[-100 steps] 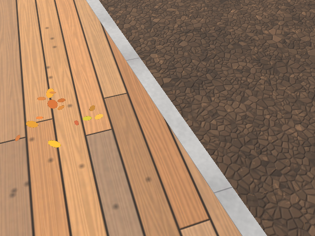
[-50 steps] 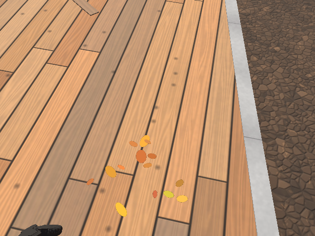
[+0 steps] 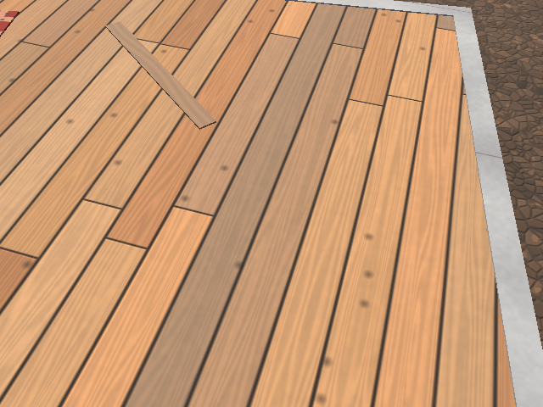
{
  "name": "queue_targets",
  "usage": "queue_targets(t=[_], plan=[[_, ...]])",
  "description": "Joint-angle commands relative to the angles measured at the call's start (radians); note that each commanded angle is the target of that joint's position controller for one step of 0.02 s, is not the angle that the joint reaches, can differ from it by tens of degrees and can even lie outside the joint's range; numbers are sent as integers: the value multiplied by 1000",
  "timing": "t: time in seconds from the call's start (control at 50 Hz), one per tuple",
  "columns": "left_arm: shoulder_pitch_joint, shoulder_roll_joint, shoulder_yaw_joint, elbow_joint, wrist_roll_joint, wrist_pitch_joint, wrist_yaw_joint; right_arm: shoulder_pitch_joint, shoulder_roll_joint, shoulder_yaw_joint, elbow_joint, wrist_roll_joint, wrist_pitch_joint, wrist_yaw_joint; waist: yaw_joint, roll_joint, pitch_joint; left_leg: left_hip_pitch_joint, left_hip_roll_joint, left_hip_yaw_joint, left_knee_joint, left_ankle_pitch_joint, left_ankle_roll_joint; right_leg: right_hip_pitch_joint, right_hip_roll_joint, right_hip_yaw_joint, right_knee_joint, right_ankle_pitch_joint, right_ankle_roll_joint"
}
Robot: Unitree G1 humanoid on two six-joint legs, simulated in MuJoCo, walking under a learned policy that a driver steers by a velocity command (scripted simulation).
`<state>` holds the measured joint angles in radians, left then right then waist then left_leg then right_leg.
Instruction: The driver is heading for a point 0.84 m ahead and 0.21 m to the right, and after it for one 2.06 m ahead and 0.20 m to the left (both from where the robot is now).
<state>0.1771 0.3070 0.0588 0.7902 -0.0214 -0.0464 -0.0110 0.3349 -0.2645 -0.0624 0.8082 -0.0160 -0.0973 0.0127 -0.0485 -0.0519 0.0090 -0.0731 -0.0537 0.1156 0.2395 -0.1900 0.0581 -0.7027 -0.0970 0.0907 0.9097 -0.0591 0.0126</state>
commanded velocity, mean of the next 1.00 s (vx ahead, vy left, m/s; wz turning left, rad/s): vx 0.50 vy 0.00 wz -0.41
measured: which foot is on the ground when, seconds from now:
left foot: down 0.00-0.26, up 0.28-0.68, down 0.70-1.00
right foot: up 0.00-0.22, down 0.24-0.72, up 0.74-1.00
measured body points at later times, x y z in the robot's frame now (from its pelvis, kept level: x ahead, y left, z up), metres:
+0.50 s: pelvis +0.28 -0.08 +0.00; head +0.31 -0.10 +0.45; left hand +0.43 +0.17 -0.11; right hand +0.38 -0.38 -0.10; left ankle +0.43 +0.08 -0.68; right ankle +0.25 -0.15 -0.75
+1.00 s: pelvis +0.56 -0.11 +0.00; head +0.58 -0.11 +0.45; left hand +0.83 +0.05 -0.10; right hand +0.46 -0.37 -0.12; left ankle +0.58 -0.01 -0.75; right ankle +0.58 -0.30 -0.69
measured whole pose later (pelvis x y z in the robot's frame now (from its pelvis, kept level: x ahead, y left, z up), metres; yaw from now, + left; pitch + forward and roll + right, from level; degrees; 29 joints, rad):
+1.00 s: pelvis +0.56 -0.11 +0.00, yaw -25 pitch +2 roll +1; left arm 0.18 0.29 0.05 0.68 -0.01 -0.06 0.00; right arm 0.37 -0.26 -0.05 0.83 0.00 -0.09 0.02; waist -0.07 -0.04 0.01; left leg -0.13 -0.05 0.01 0.29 -0.19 0.05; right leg -0.63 -0.08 0.05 0.86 -0.17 0.00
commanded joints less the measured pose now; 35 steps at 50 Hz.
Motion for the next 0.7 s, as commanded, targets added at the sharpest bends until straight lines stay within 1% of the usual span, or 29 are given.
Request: queue_targets(t=[0.02, 0.06, 0.1, 0.14, 0.16, 0.18, 0.2, 0.22, 0.24, 0.26, 0.28, 0.3, 0.32, 0.34, 0.36, 0.38, 0.42, 0.44, 0.46, 0.5, 0.54, 0.58, 0.6, 0.64, 0.66, 0.68, 0.7], plan=[[-44, 26, 1, -64, 4, -11, -14, -72, -149, -32, -62, 4, -19, -13, 14, 96, 40, -48, 268, -61, -133, 254, 120, 33, -6, -20, -139, 159, -5], [-113, 12, -6, -94, 4, -12, -24, -33, -162, -36, -39, 9, -11, -18, -16, 85, 62, 3, 286, -32, -128, 260, 113, 23, -1, -47, -210, 176, -17], [-165, 11, -9, -126, 3, -12, -35, 0, -171, -40, -16, 17, 3, -19, -35, 81, 79, 86, 309, -12, -101, 287, 106, -10, 5, -67, -259, 135, -34], [-197, 17, -7, -159, 2, -11, -48, 14, -181, -45, -2, 25, 20, -23, -36, 90, 83, 165, 332, 3, -50, 374, 93, -30, 18, -97, -288, 46, -56], [-196, 24, -4, -171, 1, -11, -54, 8, -190, -48, -1, 28, 29, -26, -24, 101, 74, 188, 338, 18, -8, 485, 82, -8, 34, -120, -299, -5, -71], [-176, 37, 4, -177, 2, -9, -58, -4, -204, -51, -4, 29, 37, -31, -4, 122, 46, 202, 337, 35, 55, 660, 69, 48, 64, -153, -300, -59, -90], [-125, 59, 16, -174, 3, -6, -59, -13, -220, -56, -8, 30, 45, -38, 29, 146, 1, 208, 333, 51, 148, 841, 55, 135, 103, -186, -292, -111, -110], [-8, 95, 39, -150, 1, -3, -56, -25, -227, -56, -13, 30, 55, -44, 97, 147, -67, 177, 312, 75, 312, 942, 35, 293, 146, -207, -318, -114, -138], [158, 157, 73, -111, -1, 0, -41, -30, -217, -49, -22, 30, 56, -51, 182, 115, -153, 33, 272, 94, 543, 844, -3, 566, 156, -160, -374, -53, -182], [260, 279, 105, -96, 0, 8, -19, 42, -119, -16, -68, -2, 36, -43, 160, -106, -271, -381, 160, 89, 923, 236, -65, 970, -98, 264, -368, -47, -325], [246, 273, 93, -120, -5, -2, -21, 36, -80, 8, -89, 1, -6, -25, 132, -153, -412, -633, -8, -124, 1149, -403, -89, 1141, -253, 743, -549, -173, -464], [242, 197, 70, -119, 4, -7, -22, -83, -159, -14, -112, 42, -35, -7, 183, -64, -334, -744, 58, -226, 1177, -347, -64, 1100, -223, 634, -592, -197, -402], [197, 160, 60, -119, 4, -13, -20, -136, -156, -9, -133, 56, -49, -4, 160, -23, -208, -761, 100, -208, 1111, -261, -45, 961, -182, 491, -597, -154, -361], [128, 134, 51, -130, 3, -13, -18, -142, -148, -10, -127, 35, -52, -10, 110, 48, -121, -711, 139, -200, 1011, -200, -48, 799, -139, 385, -609, -65, -327], [74, 102, 41, -147, 10, -14, -15, -134, -162, -20, -120, 15, -43, -16, 72, 37, -79, -635, 165, -198, 937, -161, -57, 676, -107, 314, -631, 28, -312], [46, 94, 37, -163, 18, -13, -11, -116, -159, -23, -119, 8, -29, -15, 43, 17, -63, -576, 173, -199, 908, -139, -69, 595, -84, 288, -657, 69, -312], [40, 111, 43, -166, 16, -17, -3, -97, -132, -19, -120, 1, -8, -17, 23, 9, -53, -536, 167, -178, 834, -106, -101, 504, -64, 237, -682, 153, -322], [49, 125, 47, -163, 14, -19, 3, -116, -121, -15, -128, -1, -2, -19, 24, 10, -42, -534, 160, -169, 780, -68, -116, 471, -51, 207, -688, 176, -319], [61, 137, 51, -158, 12, -19, 9, -152, -110, -10, -140, -2, 1, -21, 34, 8, -29, -537, 152, -163, 710, -11, -128, 449, -37, 183, -692, 177, -309], [88, 145, 54, -147, 4, -14, 18, -236, -87, 0, -159, -2, -2, -18, 67, -6, -16, -501, 125, -159, 538, 138, -136, 422, 6, 142, -680, 119, -270], [120, 149, 56, -136, 0, -7, 24, -310, -77, 7, -175, 7, -8, -9, 101, -24, -13, -445, 87, -154, 398, 250, -137, 412, 21, 142, -665, 42, -243], [158, 154, 58, -122, -5, -1, 26, -355, -94, 3, -190, 20, -15, 0, 119, -34, -12, -417, 68, -169, 332, 276, -131, 441, -1, 190, -642, -14, -233], [168, 146, 56, -115, -6, 0, 26, -357, -106, -1, -190, 24, -19, 5, 119, -39, -15, -416, 71, -180, 302, 270, -122, 479, -17, 212, -618, -37, -228], [182, 130, 52, -104, -2, 2, 29, -341, -129, -10, -187, 23, -28, 14, 110, -54, -18, -401, 79, -192, 270, 228, -94, 548, -55, 260, -566, -50, -214], [180, 130, 52, -101, 2, 3, 29, -320, -137, -14, -183, 22, -32, 16, 97, -67, -16, -379, 80, -185, 263, 186, -76, 569, -68, 277, -540, -31, -205], [170, 124, 50, -100, 4, 6, 27, -274, -142, -20, -172, 20, -35, 15, 67, -76, -22, -319, 73, -164, 235, 161, -53, 574, -60, 277, -501, 11, -191], [171, 98, 41, -103, 9, 6, 25, -193, -163, -33, -150, 11, -39, 10, 28, -67, -66, -193, 71, -151, 212, 145, -23, 566, -15, 252, -405, 98, -167]])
